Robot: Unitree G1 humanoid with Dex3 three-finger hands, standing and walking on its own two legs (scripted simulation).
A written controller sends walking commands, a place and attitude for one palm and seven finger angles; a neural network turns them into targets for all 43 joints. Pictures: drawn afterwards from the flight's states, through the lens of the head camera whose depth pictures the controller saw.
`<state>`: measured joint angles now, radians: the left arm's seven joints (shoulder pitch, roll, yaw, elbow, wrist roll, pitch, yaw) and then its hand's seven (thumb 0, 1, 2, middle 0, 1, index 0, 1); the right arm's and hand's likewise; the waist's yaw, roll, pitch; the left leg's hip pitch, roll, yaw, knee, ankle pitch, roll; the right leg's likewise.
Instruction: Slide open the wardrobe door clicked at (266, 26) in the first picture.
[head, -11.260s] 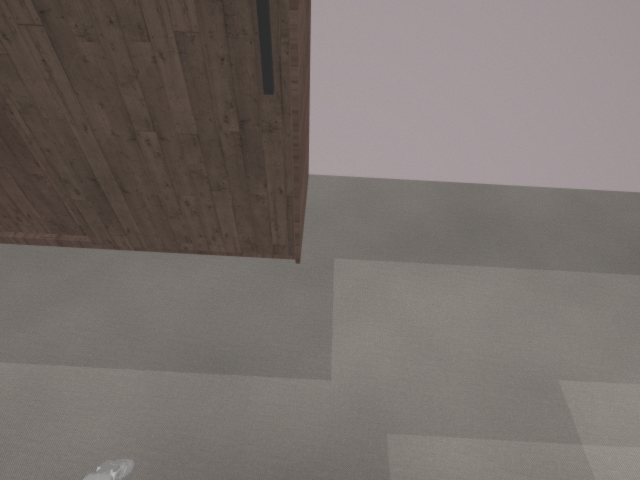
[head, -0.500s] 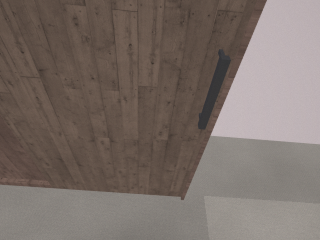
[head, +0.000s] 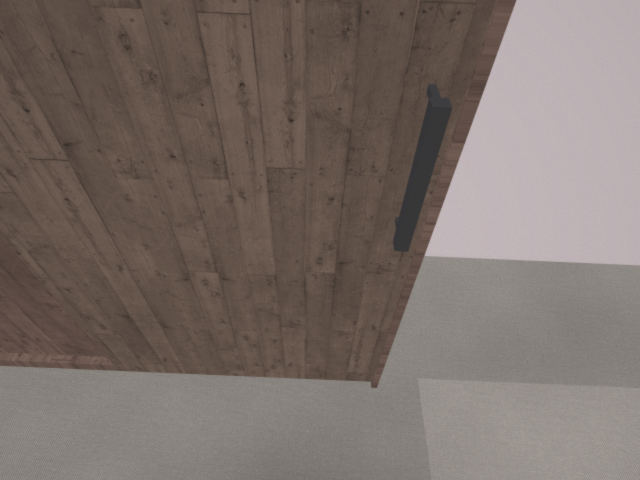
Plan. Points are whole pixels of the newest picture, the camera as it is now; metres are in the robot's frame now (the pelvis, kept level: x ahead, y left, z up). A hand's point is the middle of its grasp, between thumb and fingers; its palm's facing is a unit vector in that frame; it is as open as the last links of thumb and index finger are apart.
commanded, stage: come to a stop and stand still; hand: right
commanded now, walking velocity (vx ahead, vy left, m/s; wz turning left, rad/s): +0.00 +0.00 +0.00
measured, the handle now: (415, 177) +0.51 -0.10 +0.12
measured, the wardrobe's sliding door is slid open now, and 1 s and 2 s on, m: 0.00 0.00 0.00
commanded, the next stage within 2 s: look again from close up in 0.52 s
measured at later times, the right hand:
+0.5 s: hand out of the picture +0.07 -0.18 -0.17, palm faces +0.01 +0.97 -0.22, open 7.4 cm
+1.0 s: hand out of the picture +0.09 -0.18 -0.17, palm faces +0.01 +0.97 -0.24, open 7.4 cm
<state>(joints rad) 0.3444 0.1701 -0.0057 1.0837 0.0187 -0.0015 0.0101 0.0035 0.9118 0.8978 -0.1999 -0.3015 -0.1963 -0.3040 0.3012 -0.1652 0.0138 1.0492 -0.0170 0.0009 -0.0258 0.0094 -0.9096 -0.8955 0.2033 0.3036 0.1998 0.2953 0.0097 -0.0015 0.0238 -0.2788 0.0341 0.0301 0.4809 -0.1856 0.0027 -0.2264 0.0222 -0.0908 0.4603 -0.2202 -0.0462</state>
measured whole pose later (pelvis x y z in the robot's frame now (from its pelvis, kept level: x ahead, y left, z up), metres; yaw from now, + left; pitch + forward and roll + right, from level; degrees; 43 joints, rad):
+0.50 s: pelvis +0.04 +0.00 +0.00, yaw +0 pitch -1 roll +0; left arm 0.22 0.19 -0.01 1.10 0.01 -0.03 0.02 0.00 0.91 0.90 -0.20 -0.30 -0.20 -0.30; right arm 0.24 -0.19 0.01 1.07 -0.02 -0.01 -0.03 0.01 -0.91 -0.90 0.20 0.30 0.20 0.30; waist -0.01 0.00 0.03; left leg -0.19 0.03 0.04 0.45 -0.24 0.00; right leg -0.14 0.02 -0.08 0.42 -0.26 -0.04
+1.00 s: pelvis +0.06 +0.01 +0.00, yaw -1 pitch -1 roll +0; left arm 0.21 0.20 -0.01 1.12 0.01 -0.02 0.02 0.00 0.91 0.90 -0.20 -0.30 -0.20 -0.30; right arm 0.22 -0.21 0.01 1.07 -0.01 -0.01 -0.03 0.01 -0.91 -0.90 0.20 0.30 0.20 0.30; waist -0.01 0.01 0.04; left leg -0.16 0.02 0.05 0.43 -0.25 0.01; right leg -0.11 0.01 -0.07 0.39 -0.27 -0.02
